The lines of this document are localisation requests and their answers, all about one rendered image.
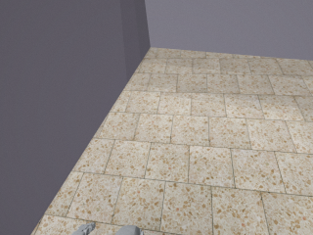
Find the left robot hand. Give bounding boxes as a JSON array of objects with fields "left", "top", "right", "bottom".
[{"left": 71, "top": 222, "right": 96, "bottom": 235}]

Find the robot left thigh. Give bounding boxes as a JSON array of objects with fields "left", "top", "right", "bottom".
[{"left": 115, "top": 225, "right": 144, "bottom": 235}]

